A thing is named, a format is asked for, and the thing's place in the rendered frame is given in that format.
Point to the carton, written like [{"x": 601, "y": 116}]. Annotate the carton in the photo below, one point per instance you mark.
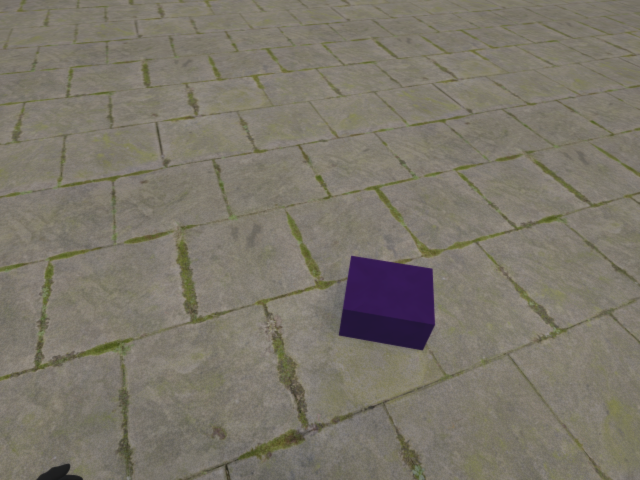
[{"x": 388, "y": 303}]

